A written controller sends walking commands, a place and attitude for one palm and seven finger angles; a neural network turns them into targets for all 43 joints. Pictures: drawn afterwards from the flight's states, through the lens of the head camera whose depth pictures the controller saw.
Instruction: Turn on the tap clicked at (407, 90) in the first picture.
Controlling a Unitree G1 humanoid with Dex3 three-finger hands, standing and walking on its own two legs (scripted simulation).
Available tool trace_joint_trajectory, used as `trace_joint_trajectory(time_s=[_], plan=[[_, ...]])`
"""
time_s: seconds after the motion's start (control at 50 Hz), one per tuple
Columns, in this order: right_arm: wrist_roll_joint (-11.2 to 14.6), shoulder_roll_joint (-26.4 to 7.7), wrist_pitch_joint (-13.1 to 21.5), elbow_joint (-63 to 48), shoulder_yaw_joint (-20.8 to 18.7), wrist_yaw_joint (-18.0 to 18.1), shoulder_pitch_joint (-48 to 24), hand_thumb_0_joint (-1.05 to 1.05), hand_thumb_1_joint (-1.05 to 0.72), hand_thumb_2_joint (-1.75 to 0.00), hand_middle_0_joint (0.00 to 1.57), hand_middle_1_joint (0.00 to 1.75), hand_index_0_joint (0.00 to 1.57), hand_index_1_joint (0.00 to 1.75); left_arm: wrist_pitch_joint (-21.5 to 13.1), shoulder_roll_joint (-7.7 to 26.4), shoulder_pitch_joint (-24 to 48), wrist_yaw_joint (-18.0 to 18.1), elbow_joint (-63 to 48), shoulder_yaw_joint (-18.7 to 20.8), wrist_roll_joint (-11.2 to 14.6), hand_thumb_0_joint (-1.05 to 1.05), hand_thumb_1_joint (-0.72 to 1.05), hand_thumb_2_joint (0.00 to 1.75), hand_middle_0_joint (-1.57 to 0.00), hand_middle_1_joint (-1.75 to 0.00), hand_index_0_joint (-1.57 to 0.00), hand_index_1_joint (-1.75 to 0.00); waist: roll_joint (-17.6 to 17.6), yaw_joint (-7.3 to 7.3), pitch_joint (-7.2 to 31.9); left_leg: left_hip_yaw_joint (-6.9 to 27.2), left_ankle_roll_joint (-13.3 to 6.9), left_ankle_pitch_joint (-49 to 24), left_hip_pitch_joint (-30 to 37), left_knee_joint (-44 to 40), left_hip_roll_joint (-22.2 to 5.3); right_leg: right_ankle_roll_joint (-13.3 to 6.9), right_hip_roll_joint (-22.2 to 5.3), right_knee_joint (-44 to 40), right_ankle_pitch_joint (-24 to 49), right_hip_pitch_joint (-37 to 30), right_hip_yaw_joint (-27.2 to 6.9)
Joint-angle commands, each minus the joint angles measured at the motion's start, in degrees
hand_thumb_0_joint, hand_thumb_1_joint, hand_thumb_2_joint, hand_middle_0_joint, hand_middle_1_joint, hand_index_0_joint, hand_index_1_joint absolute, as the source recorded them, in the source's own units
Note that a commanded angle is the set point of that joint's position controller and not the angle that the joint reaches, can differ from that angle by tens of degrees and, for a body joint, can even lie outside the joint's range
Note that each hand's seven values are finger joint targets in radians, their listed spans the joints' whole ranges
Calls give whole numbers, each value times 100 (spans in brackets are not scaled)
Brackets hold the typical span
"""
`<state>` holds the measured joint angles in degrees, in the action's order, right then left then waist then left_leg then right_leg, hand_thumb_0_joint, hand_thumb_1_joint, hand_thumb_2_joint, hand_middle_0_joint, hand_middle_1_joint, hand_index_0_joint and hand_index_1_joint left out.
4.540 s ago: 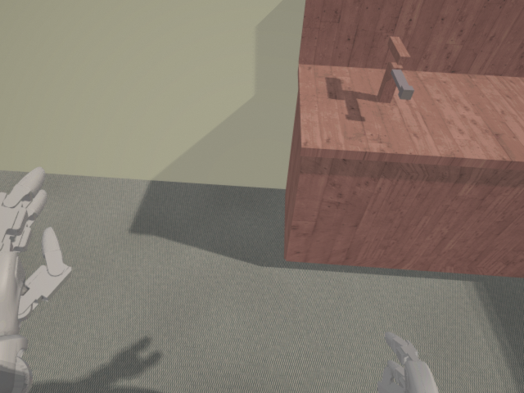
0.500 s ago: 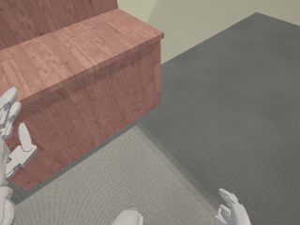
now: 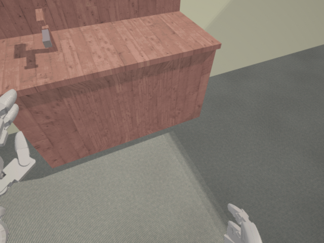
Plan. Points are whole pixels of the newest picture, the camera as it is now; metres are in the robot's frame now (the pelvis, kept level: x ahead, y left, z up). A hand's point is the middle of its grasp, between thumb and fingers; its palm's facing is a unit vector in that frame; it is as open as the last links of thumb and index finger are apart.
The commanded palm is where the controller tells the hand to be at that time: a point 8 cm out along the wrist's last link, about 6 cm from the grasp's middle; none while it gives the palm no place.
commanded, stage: take the last steps up to it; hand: left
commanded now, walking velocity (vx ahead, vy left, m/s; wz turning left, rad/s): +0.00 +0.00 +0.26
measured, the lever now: (47, 42) +0.82 +0.54 +0.05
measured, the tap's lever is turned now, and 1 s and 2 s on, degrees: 0 0 0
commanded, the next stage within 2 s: none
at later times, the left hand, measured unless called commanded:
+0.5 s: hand out of the picture +0.11 +0.26 +0.19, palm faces +0.55 -0.75 -0.37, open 7.4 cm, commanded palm +0.06 +0.30 +0.18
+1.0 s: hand out of the picture +0.17 +0.29 +0.17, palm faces +0.51 -0.75 -0.43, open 7.4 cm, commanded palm +0.11 +0.33 +0.18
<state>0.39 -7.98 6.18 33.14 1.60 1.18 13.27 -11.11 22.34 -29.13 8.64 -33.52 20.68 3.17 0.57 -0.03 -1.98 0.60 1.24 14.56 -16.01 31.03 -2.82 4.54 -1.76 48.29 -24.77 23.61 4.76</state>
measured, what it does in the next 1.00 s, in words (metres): steps on the spot: right foot, then left foot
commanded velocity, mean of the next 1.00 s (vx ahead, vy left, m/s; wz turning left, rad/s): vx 0.29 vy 0.09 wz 0.07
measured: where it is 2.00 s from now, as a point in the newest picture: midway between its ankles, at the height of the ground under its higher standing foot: outside the picture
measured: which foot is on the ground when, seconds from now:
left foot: down 0.00-0.10, up 0.12-0.50, down 0.52-0.80, up 0.82-1.00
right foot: up 0.00-0.06, down 0.08-0.50, up 0.52-0.78, down 0.80-1.00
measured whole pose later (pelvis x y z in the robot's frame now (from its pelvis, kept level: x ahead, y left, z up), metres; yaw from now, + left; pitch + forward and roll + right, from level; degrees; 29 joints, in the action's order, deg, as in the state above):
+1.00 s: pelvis -0.01 +0.03 +0.00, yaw +9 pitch +0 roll +1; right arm -0.2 -12.2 3.3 38.5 0.1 2.7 11.0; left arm -14.0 20.0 -27.2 8.2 -27.6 20.7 1.2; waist 0.0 -0.2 -2.6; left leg -5.0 0.6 21.1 -26.9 53.9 -4.6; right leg -1.8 -3.3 30.5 -14.9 15.7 8.3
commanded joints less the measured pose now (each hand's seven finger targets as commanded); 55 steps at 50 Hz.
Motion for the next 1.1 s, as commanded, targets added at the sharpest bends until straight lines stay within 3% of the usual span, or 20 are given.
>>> trace_joint_trajectory(time_s=[0.0, 0.04, 0.08, 0.1, 0.2, 0.36, 0.44, 0.46, 0.48, 0.52, 0.6, 0.72, 0.74, 0.76, 0.78, 0.8, 0.86, 0.92, 1.04, 1.08], plan=[[34, -1031, 327, -632, -383, 142, -438, 0, -90, -90, 20, 30, 20, 30, -235, 679, 503, 54, -707, 496, 17, 0, 90, 90, -20, -30, -20, -30, 1130, 56, 554, 783, -827, -1052, -403, -787, -1040, 1, 219, -1329, 367, -1229, 71], [57, -958, 284, -593, -332, 174, -483, 0, -90, -90, 20, 30, 20, 30, -196, 717, 801, 56, -437, 447, -71, 0, 90, 90, -20, -30, -20, -30, 428, 68, 531, 464, -510, -56, -659, -141, -669, -120, -73, -2530, 1146, -1739, -181], [27, -846, 246, -663, -315, 225, -644, 0, -90, -90, 20, 30, 20, 30, -100, 1114, 1280, 148, -360, 600, -106, 0, 90, 90, -20, -30, -20, -30, -1646, 112, 539, -214, -46, 1816, -1275, 2457, 441, -1039, -2122, -3649, 648, -1143, -2878], [-33, -1038, 223, -568, -447, 193, -596, 0, -90, -90, 20, 30, 20, 30, -80, 954, 1314, 119, -371, 402, -59, 0, 90, 90, -20, -30, -20, -30, -1800, 100, 455, 190, -22, 1525, -1358, 3520, 398, -1092, -2293, -3977, -375, -822, -3221], [-64, -965, 33, -468, -348, 277, -907, 0, -90, -90, 20, 30, 20, 30, -311, 923, 837, 50, -310, 518, -138, 0, 90, 90, -20, -30, -20, -30, -758, 48, 349, -28, 129, 323, -1685, 3714, 16, -956, -1687, -3620, 517, -1024, -1207], [-88, -971, 187, -642, -483, 297, -591, 0, -90, -90, 20, 30, 20, 30, -484, 846, 446, 210, -594, 648, -143, 0, 90, 90, -20, -30, -20, -30, -1078, 136, 860, -648, -114, 1065, -849, 1052, -13, -1256, -1945, -3678, -621, -1472, -1370], [-77, -967, 231, -625, -484, 354, -361, 0, -90, -90, 20, 30, 20, 30, -471, 612, 797, 276, -665, 431, -147, 0, 90, 90, -20, -30, -20, -30, -540, -75, 897, -953, -253, 838, 651, -653, 251, -900, -1359, -2851, -781, -800, -798], [-65, -1040, 228, -654, -514, 389, -277, 0, -90, -90, 20, 30, 20, 30, -516, 575, 979, 271, -707, 365, -133, 0, 90, 90, -20, -30, -20, -30, 143, -167, 832, -555, -417, 1035, 1057, -1119, -27, -672, -963, -1927, -755, -403, -527], [-55, -1238, 232, -721, -558, 386, -345, 0, -90, -90, 20, 30, 20, 30, -577, 496, 1181, 266, -849, 296, -151, 0, 90, 90, -20, -30, -20, -30, 1456, -156, 537, 1094, -868, 1358, 1273, -1754, -1080, -374, -245, -430, -630, 535, 59], [6, -1170, 316, -527, -573, 302, -403, 0, -90, -90, 20, 30, 20, 30, -684, 779, 1164, 160, -343, 434, -328, 0, 90, 90, -20, -30, -20, -30, 1494, -141, 99, 2352, -1521, 1614, 613, -2189, -2014, -353, -234, 1600, -519, 1596, -191], [16, -1031, 444, -368, -510, 224, -508, 0, -90, -90, 20, 30, 20, 30, -672, 557, 1047, 50, -672, 204, -351, 0, 90, 90, -20, -30, -20, -30, 1266, 2, -110, 661, -1220, 479, 139, -1705, -1268, -258, -375, 967, 226, 1057, 58], [-67, -1002, 371, -290, -373, 274, -594, 0, -90, -90, 20, 30, 20, 30, -474, 791, 1036, 85, -279, 468, -299, 0, 90, 90, -20, -30, -20, -30, 839, 67, 439, 20, -785, -223, -61, -606, -1066, -300, 175, -1808, 715, -1288, 642], [-55, -970, 314, -276, -357, 291, -628, 0, -90, -90, 20, 30, 20, 30, -411, 769, 974, 80, -67, 447, -305, 0, 90, 90, -20, -30, -20, -30, 454, 75, 533, -181, -687, -107, -467, 82, -882, -423, 49, -2174, 779, -1920, 389], [-32, -887, 256, -295, -375, 275, -619, 0, -90, -90, 20, 30, 20, 30, -414, 873, 1085, 89, -91, 520, -321, 0, 90, 90, -20, -30, -20, -30, -475, 80, 744, -526, -511, 301, -1218, 1469, -523, -827, -740, -2573, 321, -2539, -888], [-20, -816, 241, -402, -366, 262, -673, 0, -90, -90, 20, 30, 20, 30, -425, 1177, 1081, 112, -80, 791, -286, 0, 90, 90, -20, -30, -20, -30, -1771, 103, 774, -752, -231, 1473, -2370, 3061, 192, -1523, -2011, -3195, 588, -2950, -3258], [-36, -977, 252, -386, -463, 199, -669, 0, -90, -90, 20, 30, 20, 30, -486, 1146, 1265, 73, -162, 835, -171, 0, 90, 90, -20, -30, -20, -30, -1767, 128, 807, -18, -126, 1410, -2332, 3881, 65, -1642, -2353, -3622, -300, -2406, -3808], [-22, -838, 81, -330, -323, 153, -838, 0, -90, -90, 20, 30, 20, 30, -596, 964, 809, -22, -339, 782, -167, 0, 90, 90, -20, -30, -20, -30, -653, 75, 350, 61, -3, 907, -2115, 3806, -354, -1609, -2033, -3496, 14, -1420, -2309], [-56, -844, 27, -397, -296, 199, -828, 0, -90, -90, 20, 30, 20, 30, -631, 874, 619, 44, -570, 730, -183, 0, 90, 90, -20, -30, -20, -30, -832, 3, 546, -386, -24, 532, -1286, 2364, -357, -1386, -1664, -3359, 881, -987, -1139], [-83, -875, 137, -599, -395, 354, -603, 0, -90, -90, 20, 30, 20, 30, -557, 764, 769, 252, -1058, 582, -183, 0, 90, 90, -20, -30, -20, -30, -342, -16, 786, -1103, -91, -10, 427, -190, 97, -1087, -1188, -2603, 426, -1031, -643], [-42, -1108, 142, -678, -519, 418, -487, 0, -90, -90, 20, 30, 20, 30, -605, 715, 963, 242, -1105, 527, -187, 0, 90, 90, -20, -30, -20, -30, 770, -97, 682, -214, -373, 220, 1203, -885, -512, -723, -632, -1135, 212, -261, -329]])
